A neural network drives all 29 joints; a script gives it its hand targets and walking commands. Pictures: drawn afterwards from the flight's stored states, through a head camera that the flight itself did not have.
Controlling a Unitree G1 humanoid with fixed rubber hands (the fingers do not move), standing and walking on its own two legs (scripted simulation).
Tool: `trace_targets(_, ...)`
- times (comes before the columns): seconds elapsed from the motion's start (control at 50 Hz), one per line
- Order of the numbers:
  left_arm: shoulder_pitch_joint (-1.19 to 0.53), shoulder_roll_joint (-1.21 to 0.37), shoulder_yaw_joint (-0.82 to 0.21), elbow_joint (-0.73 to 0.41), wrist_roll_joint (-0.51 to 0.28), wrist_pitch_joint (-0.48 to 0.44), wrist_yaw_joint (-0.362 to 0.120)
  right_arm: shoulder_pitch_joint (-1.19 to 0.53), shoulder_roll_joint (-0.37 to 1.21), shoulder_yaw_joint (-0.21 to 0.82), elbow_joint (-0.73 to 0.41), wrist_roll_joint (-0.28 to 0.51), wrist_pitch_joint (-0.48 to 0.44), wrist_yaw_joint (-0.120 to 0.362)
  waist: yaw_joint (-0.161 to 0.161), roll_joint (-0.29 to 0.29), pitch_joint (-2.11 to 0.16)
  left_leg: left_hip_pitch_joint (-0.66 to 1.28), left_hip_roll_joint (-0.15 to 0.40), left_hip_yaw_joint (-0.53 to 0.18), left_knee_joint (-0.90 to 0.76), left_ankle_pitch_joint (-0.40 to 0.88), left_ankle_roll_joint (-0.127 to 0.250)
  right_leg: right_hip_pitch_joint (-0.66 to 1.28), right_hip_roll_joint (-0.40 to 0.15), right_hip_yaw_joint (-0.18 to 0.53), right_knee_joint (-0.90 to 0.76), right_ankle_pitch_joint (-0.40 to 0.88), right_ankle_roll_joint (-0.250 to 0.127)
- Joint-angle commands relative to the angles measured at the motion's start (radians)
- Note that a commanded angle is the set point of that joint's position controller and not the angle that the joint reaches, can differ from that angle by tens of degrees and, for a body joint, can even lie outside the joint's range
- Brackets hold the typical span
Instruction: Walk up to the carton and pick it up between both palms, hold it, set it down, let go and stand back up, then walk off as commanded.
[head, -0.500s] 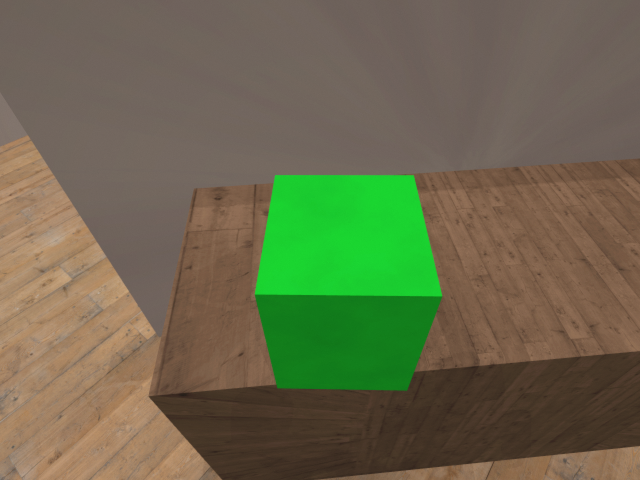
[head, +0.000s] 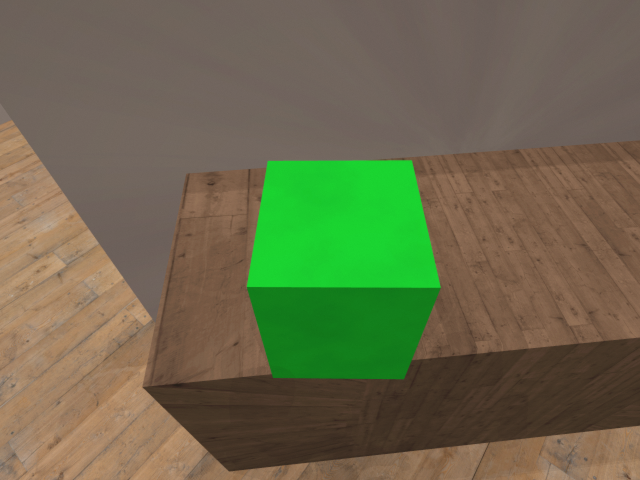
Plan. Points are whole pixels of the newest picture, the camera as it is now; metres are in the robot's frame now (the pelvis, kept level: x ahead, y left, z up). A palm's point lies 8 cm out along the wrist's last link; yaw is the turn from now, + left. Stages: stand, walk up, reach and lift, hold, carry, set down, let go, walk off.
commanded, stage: walk off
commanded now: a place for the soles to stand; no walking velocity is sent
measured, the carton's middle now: (338, 274) +0.40 -0.01 +0.01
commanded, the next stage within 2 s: none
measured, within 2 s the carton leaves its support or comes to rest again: neither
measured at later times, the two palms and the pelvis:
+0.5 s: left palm out of the picture +0.02 +0.35 -0.14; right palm out of the picture -0.01 -0.29 -0.11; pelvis -0.10 +0.03 -0.03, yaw +0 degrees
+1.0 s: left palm out of the picture -0.09 +0.32 -0.10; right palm out of the picture -0.16 -0.32 -0.13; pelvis -0.23 +0.01 -0.02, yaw -4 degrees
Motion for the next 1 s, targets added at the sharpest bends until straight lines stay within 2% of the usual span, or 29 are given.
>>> trace_targets(0.0,0.029,0.209,0.077,-0.136,-0.003,0.009,0.012,0.012,-0.264,-0.083,-0.148,0.007,0.014,-0.016,-0.013,0.09,-0.155,-0.011,0.202,-0.166,0.088,0.468,0.143,-0.019,-0.055,0.034,0.251,0.269,-0.084)
trace_targets(0.08,0.073,0.217,0.102,-0.194,0.012,0.031,0.0,-0.014,-0.272,-0.099,-0.253,-0.006,0.045,-0.019,0.012,0.087,-0.146,-0.124,0.2,-0.19,0.177,0.238,0.177,-0.051,-0.044,0.036,0.293,0.043,-0.118)
trace_targets(0.1,0.084,0.233,0.11,-0.214,0.02,0.029,-0.002,-0.008,-0.262,-0.097,-0.275,-0.004,0.052,-0.018,0.024,0.019,-0.146,-0.157,0.135,-0.148,0.275,0.165,0.146,-0.06,-0.098,0.112,0.215,0.087,-0.138)
trace_targets(0.12,0.087,0.271,0.113,-0.238,0.031,0.026,-0.001,-0.012,-0.232,-0.093,-0.299,-0.002,0.058,-0.021,0.042,-0.12,-0.138,-0.183,-0.001,-0.068,0.463,0.012,0.083,-0.082,-0.215,0.267,0.07,0.201,-0.181)
trace_targets(0.14,0.071,0.309,0.121,-0.258,0.045,0.019,0.001,-0.008,-0.204,-0.088,-0.304,-0.008,0.068,-0.026,0.061,-0.229,-0.13,-0.252,-0.115,-0.098,0.725,-0.425,0.03,-0.098,-0.345,0.436,-0.042,0.361,-0.267)
trace_targets(0.16,0.038,0.338,0.138,-0.285,0.052,0.012,0.008,0.039,-0.213,-0.09,-0.302,-0.022,0.073,-0.03,0.044,-0.222,-0.134,-0.255,-0.107,-0.193,0.859,-0.467,0.028,-0.154,-0.389,0.492,-0.028,0.333,-0.313)
trace_targets(0.18,-0.003,0.332,0.132,-0.303,0.042,0.015,0.021,0.058,-0.218,-0.085,-0.301,-0.004,0.072,-0.031,0.038,-0.209,-0.103,-0.254,-0.094,-0.246,0.929,-0.44,0.026,-0.196,-0.379,0.41,-0.014,0.33,-0.332)
trace_targets(0.22,-0.064,0.245,0.108,-0.347,0.031,0.021,0.026,0.123,-0.227,-0.104,-0.285,0.005,0.07,-0.033,0.009,-0.081,-0.052,-0.306,-0.097,-0.196,0.965,-0.385,-0.023,-0.148,-0.278,0.241,0.059,0.408,-0.283)
trace_targets(0.32,0.035,0.279,0.116,-0.347,0.038,0.026,0.022,0.093,-0.219,-0.104,-0.322,0.008,0.06,-0.023,0.059,-0.149,-0.124,-0.32,-0.031,-0.135,0.638,-0.352,-0.04,0.033,-0.265,0.252,0.103,0.327,-0.255)
trace_targets(0.38,0.009,0.288,0.11,-0.356,0.029,0.039,0.009,0.153,-0.197,-0.098,-0.308,0.005,0.051,-0.018,0.022,-0.232,-0.164,-0.163,0.002,-0.068,0.301,-0.32,-0.001,0.01,-0.227,0.218,0.139,0.339,-0.209)
trace_targets(0.4,0.008,0.284,0.105,-0.353,0.02,0.043,0.006,0.198,-0.196,-0.106,-0.283,-0.001,0.042,-0.019,-0.003,-0.197,-0.18,-0.076,-0.005,-0.045,0.166,-0.254,0.013,-0.027,-0.208,0.2,0.184,0.355,-0.183)
trace_targets(0.42,-0.002,0.27,0.1,-0.354,0.01,0.048,0.008,0.237,-0.216,-0.117,-0.274,-0.014,0.034,-0.017,-0.038,-0.116,-0.184,0.032,0.01,-0.066,0.043,-0.136,0.021,-0.141,-0.17,0.167,0.242,0.23,-0.136)
trace_targets(0.44,0.017,0.222,0.088,-0.354,0.0,0.053,0.011,0.229,-0.262,-0.125,-0.28,-0.033,0.03,-0.017,-0.044,0.103,-0.131,0.056,0.098,-0.211,-0.022,-0.104,0.039,-0.303,-0.068,0.099,0.351,-0.005,-0.075)
trace_targets(0.46,0.005,0.19,0.081,-0.372,-0.013,0.052,0.014,0.154,-0.358,-0.13,-0.318,-0.045,0.02,-0.018,-0.026,0.358,-0.067,-0.058,0.37,-0.543,-0.059,0.108,0.157,-0.424,0.129,0.026,0.609,-0.413,-0.003)
trace_targets(0.48,-0.036,0.252,0.105,-0.369,0.002,0.053,0.023,0.145,-0.411,-0.148,-0.336,-0.031,0.02,-0.018,-0.07,0.313,-0.033,-0.214,0.439,-0.656,-0.079,0.153,0.286,-0.336,0.125,0.145,0.825,-0.505,-0.035)
trace_targets(0.5,-0.056,0.246,0.098,-0.35,-0.003,0.054,0.027,0.104,-0.344,-0.123,-0.354,-0.031,0.012,-0.031,-0.034,0.176,0.031,-0.24,0.382,-0.549,-0.036,0.26,0.253,-0.335,0.144,0.209,0.891,-0.418,-0.045)
trace_targets(0.52,0.014,0.232,0.095,-0.331,-0.019,0.053,0.028,0.028,-0.298,-0.106,-0.367,-0.03,0.011,-0.034,0.02,0.153,0.042,-0.191,0.319,-0.388,0.018,0.279,0.205,-0.377,0.158,0.214,0.923,-0.331,-0.042)
trace_targets(0.54,0.058,0.238,0.102,-0.314,-0.025,0.051,0.03,-0.003,-0.267,-0.097,-0.365,-0.03,0.009,-0.041,0.028,0.161,0.044,-0.137,0.271,-0.297,0.055,0.332,0.168,-0.401,0.164,0.207,0.943,-0.281,-0.027)
trace_targets(0.58,0.094,0.236,0.098,-0.323,-0.017,0.048,0.019,0.034,-0.238,-0.095,-0.354,-0.016,0.005,-0.046,0.006,0.151,-0.019,0.016,0.238,-0.229,0.109,0.464,0.155,-0.403,0.173,0.186,0.925,-0.267,0.004)
trace_targets(0.68,0.024,0.229,0.093,-0.369,0.003,0.045,0.007,0.14,-0.264,-0.112,-0.361,-0.013,0.007,-0.053,-0.078,0.187,-0.066,0.196,0.275,-0.307,0.129,0.466,0.21,-0.423,0.112,0.177,0.654,-0.324,0.023)
trace_targets(0.78,0.062,0.23,0.103,-0.366,0.006,0.039,0.006,0.165,-0.301,-0.13,-0.386,-0.021,0.014,-0.043,-0.067,0.214,-0.145,0.169,0.321,-0.308,0.18,0.617,0.218,-0.296,0.075,0.079,0.448,-0.341,-0.009)
trace_targets(0.82,0.097,0.222,0.112,-0.357,0.008,0.04,0.001,0.134,-0.304,-0.128,-0.392,-0.018,0.021,-0.039,-0.039,0.235,-0.159,0.114,0.298,-0.269,0.202,0.547,0.188,-0.207,0.06,0.036,0.328,-0.282,-0.021)
trace_targets(0.86,0.174,0.195,0.115,-0.331,0.012,0.038,-0.006,0.074,-0.296,-0.121,-0.403,-0.005,0.031,-0.033,0.027,0.204,-0.171,-0.061,0.222,-0.209,0.244,0.358,0.131,-0.003,0.064,-0.017,0.113,-0.113,-0.037)
trace_targets(0.88,0.199,0.22,0.121,-0.321,0.022,0.037,-0.007,0.054,-0.266,-0.11,-0.401,0.0,0.039,-0.035,0.058,0.123,-0.162,-0.189,0.139,-0.152,0.322,0.129,0.086,0.077,0.023,0.051,0.055,-0.033,-0.057)
trace_targets(0.9,0.19,0.282,0.131,-0.353,0.035,0.033,-0.008,0.063,-0.224,-0.098,-0.4,0.011,0.046,-0.039,0.067,-0.133,-0.127,-0.375,-0.029,-0.073,0.52,-0.322,0.035,0.126,-0.15,0.29,-0.036,0.045,-0.115)
trace_targets(0.92,0.14,0.37,0.154,-0.392,0.047,0.028,-0.013,0.047,-0.213,-0.086,-0.413,0.01,0.047,-0.049,0.09,-0.276,-0.124,-0.358,-0.12,-0.156,0.735,-0.519,0.012,-0.105,-0.341,0.494,-0.067,0.077,-0.26)
trace_targets(0.94,0.1,0.377,0.155,-0.392,0.047,0.035,-0.006,0.051,-0.237,-0.096,-0.387,0.004,0.048,-0.056,0.088,-0.227,-0.051,-0.277,-0.107,-0.234,0.872,-0.511,0.019,-0.294,-0.379,0.499,-0.078,0.02,-0.326)
trace_targets(0.96,0.028,0.308,0.139,-0.421,0.032,0.032,0.004,0.106,-0.246,-0.096,-0.355,0.017,0.046,-0.053,0.046,-0.125,0.003,-0.282,-0.102,-0.259,0.908,-0.43,0.017,-0.284,-0.301,0.376,-0.033,0.054,-0.287)
trace_targets(0.98,-0.04,0.252,0.119,-0.443,0.019,0.027,0.01,0.178,-0.258,-0.097,-0.323,0.025,0.037,-0.053,0.008,-0.114,0.044,-0.328,-0.103,-0.226,0.915,-0.387,-0.004,-0.218,-0.226,0.249,0.039,0.203,-0.248)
